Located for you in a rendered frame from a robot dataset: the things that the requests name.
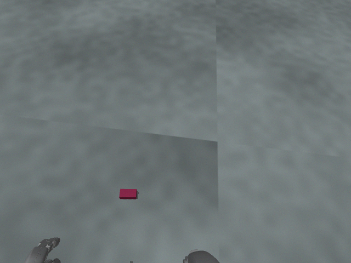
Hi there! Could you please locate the small box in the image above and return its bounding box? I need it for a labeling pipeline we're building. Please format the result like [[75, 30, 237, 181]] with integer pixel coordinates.
[[119, 189, 137, 199]]

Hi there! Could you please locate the left robot hand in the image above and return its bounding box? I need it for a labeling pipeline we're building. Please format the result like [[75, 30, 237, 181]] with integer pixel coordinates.
[[24, 237, 61, 263]]

